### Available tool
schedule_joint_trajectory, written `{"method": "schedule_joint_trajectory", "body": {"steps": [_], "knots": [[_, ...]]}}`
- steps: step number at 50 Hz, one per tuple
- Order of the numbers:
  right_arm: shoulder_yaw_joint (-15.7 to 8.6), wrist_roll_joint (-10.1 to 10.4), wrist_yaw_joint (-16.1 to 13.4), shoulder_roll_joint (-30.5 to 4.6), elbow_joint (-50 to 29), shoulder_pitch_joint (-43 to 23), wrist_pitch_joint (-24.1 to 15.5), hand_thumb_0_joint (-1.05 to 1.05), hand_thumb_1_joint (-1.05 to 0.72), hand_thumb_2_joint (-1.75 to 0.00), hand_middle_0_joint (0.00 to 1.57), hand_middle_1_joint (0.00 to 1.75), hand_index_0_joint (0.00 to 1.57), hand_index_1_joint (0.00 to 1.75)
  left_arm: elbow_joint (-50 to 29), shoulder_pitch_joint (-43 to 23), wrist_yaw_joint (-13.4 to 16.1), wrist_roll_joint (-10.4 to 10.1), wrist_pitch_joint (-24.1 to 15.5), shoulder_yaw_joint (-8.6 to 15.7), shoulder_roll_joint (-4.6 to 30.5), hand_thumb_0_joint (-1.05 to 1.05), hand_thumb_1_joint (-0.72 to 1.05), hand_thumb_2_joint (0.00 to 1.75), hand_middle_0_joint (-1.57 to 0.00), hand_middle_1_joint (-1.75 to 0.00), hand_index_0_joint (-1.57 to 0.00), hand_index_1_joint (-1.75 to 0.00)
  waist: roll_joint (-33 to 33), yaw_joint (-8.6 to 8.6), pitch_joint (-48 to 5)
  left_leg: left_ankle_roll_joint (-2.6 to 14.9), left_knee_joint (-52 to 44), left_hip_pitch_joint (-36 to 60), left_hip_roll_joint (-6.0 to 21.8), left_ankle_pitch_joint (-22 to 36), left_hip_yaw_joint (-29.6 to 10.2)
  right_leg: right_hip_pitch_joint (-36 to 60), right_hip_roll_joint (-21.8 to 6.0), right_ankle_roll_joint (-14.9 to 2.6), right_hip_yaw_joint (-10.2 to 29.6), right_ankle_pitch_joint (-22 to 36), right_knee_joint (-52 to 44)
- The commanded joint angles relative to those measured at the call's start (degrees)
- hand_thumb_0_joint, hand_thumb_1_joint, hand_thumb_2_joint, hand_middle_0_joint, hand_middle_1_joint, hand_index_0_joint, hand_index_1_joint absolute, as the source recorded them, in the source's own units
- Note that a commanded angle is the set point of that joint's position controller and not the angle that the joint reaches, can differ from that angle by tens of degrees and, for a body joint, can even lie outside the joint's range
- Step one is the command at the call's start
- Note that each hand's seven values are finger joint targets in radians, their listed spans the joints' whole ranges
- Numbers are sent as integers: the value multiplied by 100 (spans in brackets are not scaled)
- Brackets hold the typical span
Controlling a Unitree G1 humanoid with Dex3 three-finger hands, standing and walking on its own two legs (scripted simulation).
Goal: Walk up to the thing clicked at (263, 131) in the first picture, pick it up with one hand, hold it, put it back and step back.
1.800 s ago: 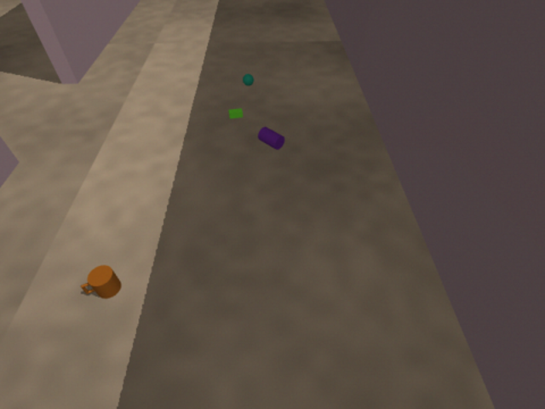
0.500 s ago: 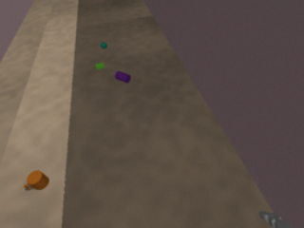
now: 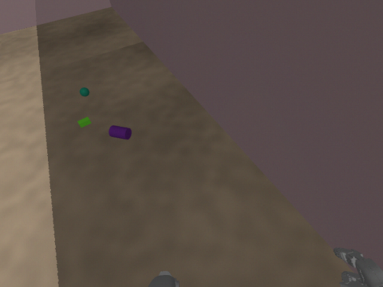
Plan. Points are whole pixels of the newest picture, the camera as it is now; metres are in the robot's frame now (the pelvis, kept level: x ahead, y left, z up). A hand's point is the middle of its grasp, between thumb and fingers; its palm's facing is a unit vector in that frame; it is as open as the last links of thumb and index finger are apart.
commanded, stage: walk up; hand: left
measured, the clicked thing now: (120, 132) +1.30 +0.63 -0.71
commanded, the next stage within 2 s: none
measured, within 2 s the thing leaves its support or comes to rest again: neither
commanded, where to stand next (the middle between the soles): +0.77 +0.75 m, yaw -44 degrees
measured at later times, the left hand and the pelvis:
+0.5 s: hand (68, 201) +0.39 +0.40 -0.11, palm faces -0.24 -0.79 -0.57, open 7.4 cm; pelvis +0.19 +0.14 -0.01, yaw -14 degrees
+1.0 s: hand (31, 169) +0.54 +0.60 -0.14, palm faces -0.38 -0.72 -0.58, open 7.4 cm; pelvis +0.36 +0.33 -0.01, yaw -25 degrees
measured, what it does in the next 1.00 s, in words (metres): walks ahead, turning right: left foot, then right foot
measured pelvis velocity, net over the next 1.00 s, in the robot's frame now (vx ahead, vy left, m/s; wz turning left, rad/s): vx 0.36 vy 0.33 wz -0.43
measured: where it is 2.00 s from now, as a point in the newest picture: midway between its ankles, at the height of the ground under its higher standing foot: (94, 215)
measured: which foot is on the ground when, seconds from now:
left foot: up 0.00-0.04, down 0.06-0.44, up 0.46-0.80, down 0.82-1.00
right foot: down 0.00-0.06, up 0.08-0.42, down 0.44-0.82, up 0.84-1.00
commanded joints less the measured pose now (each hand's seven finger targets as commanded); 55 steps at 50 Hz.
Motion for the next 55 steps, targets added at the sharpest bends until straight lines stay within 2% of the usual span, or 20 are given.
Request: {"method": "schedule_joint_trajectory", "body": {"steps": [1,2,3,4,8,16,20,21,22,24,29,37,40,41,42,43,49,51,53,55], "knots": [[-503,18,-130,-879,-311,518,-206,0,-90,-90,20,30,20,30,-679,-874,200,63,-56,552,1992,0,90,90,-20,-30,-20,-30,-1392,-865,-218,159,-529,2614,-354,-227,554,-2255,-725,-1266,395,1062,219],[-647,-37,-232,-1146,-15,1464,-245,0,-90,-90,20,30,20,30,-690,-793,218,87,-11,442,1648,0,90,90,-20,-30,-20,-30,-318,-1352,-665,250,-807,3639,-561,-815,408,-2711,-260,-1057,36,1038,2128],[-732,-158,-383,-1545,74,2034,-345,0,-90,-90,20,30,20,30,-732,-565,245,45,23,250,962,0,90,90,-20,-30,-20,-30,1434,-1462,-590,387,-2125,3796,506,-2307,-1230,-3666,550,-864,-258,-952,4019],[-784,53,-491,-2132,-131,1290,-380,0,-90,-90,20,30,20,30,-622,-156,374,-89,35,208,1060,0,90,90,-20,-30,-20,-30,1941,-878,-704,679,-3585,3487,1548,-3216,-3768,-4291,776,-929,24,-1043,5055],[-536,58,-576,-1009,-418,348,-386,0,-90,-90,20,30,20,30,42,-12,236,-219,51,424,1676,0,90,90,-20,-30,-20,-30,462,-370,-504,814,-2700,2518,767,-1478,-1153,-3311,-234,-723,-65,459,3928],[-389,-119,-625,-679,-528,738,-330,0,-90,-90,20,30,20,30,-188,-588,210,-162,155,390,1176,0,90,90,-20,-30,-20,-30,171,-572,-424,1255,-2503,2726,910,1146,7,-2618,-25,-599,-793,523,1874],[-295,-117,-561,-603,-869,-38,-212,0,-90,-90,20,30,20,30,58,432,294,-125,149,627,1306,0,90,90,-20,-30,-20,-30,-718,276,-575,565,-977,818,357,1111,1046,270,221,-797,-929,1754,396],[-215,-85,-553,-380,-918,99,-231,0,-90,-90,20,30,20,30,132,954,375,-80,142,799,1678,0,90,90,-20,-30,-20,-30,-1453,585,-871,176,339,-146,-48,551,1269,1464,-86,-1039,-216,1382,117],[-119,-110,-581,-164,-918,552,-204,0,-90,-90,20,30,20,30,-12,1107,454,-32,133,899,2029,0,90,90,-20,-30,-20,-30,-2201,534,-927,-160,1678,-1399,-562,-2150,1026,1982,-1513,-1634,2147,438,-523],[-399,-171,-669,-1000,-766,768,-12,0,-90,-90,20,30,20,30,-528,-71,547,-193,153,829,2182,0,90,90,-20,-30,-20,-30,-834,66,-435,-427,3230,-1348,-236,-2054,-454,278,-2565,-2532,3881,-1332,-1314],[-355,-103,-499,-917,-331,1139,123,0,-90,-90,20,30,20,30,-673,-809,470,-9,-3,745,1928,0,90,90,-20,-30,-20,-30,-1240,-478,-28,-79,2587,-136,22,-921,-236,-1716,-1090,-1555,1280,-530,-899],[-429,-105,-373,-860,-575,549,157,0,-90,-90,20,30,20,30,-562,-615,473,175,0,927,2452,0,90,90,-20,-30,-20,-30,-1762,-304,-103,12,1047,523,-106,-1639,404,-2318,-828,-1598,1125,-860,-220],[-542,-158,-471,-836,-269,1584,40,0,-90,-90,20,30,20,30,-603,-1059,506,141,81,788,2108,0,90,90,-20,-30,-20,-30,-1111,-1032,-522,50,-601,2202,-488,-1407,692,-2983,-453,-1192,483,-5,1501],[-676,-282,-548,-1244,-97,2087,-18,0,-90,-90,20,30,20,30,-572,-890,519,86,126,567,1414,0,90,90,-20,-30,-20,-30,684,-1324,-441,147,-2005,2906,13,-2483,-438,-4043,479,-836,-282,-355,3452],[-738,-211,-609,-1855,-289,1635,-84,0,-90,-90,20,30,20,30,-645,-940,607,-17,117,442,1108,0,90,90,-20,-30,-20,-30,1754,-1110,-141,590,-2937,2786,1262,-2661,-2709,-5265,1035,-676,-339,-1255,4337],[-784,-97,-671,-2007,-354,1068,-109,0,-90,-90,20,30,20,30,-516,-1112,674,2,56,417,1398,0,90,90,-20,-30,-20,-30,1383,-872,82,975,-3166,2301,1421,-2592,-3268,-4994,533,-866,104,-924,4802],[-347,-157,-766,-814,-461,714,-137,0,-90,-90,20,30,20,30,71,-491,443,-230,15,433,1340,0,90,90,-20,-30,-20,-30,557,-542,8,1171,-1468,2649,590,2332,-255,-3349,249,-567,-696,-200,2849],[-320,-174,-769,-812,-581,563,-88,0,-90,-90,20,30,20,30,21,-330,443,-244,32,435,1226,0,90,90,-20,-30,-20,-30,501,-438,-108,1326,-1393,2335,739,2239,-116,-2527,215,-653,-845,232,2031],[-280,-160,-735,-764,-815,27,-7,0,-90,-90,20,30,20,30,164,444,483,-222,47,523,1263,0,90,90,-20,-30,-20,-30,49,123,-327,829,-546,1502,223,1993,584,-885,473,-721,-1029,1433,738],[-116,-38,-741,-287,-1010,291,-13,0,-90,-90,20,30,20,30,237,1565,678,-47,80,855,1974,0,90,90,-20,-30,-20,-30,-1451,723,-814,146,1715,-513,-368,-550,731,1447,-564,-1203,978,1436,-235]]}}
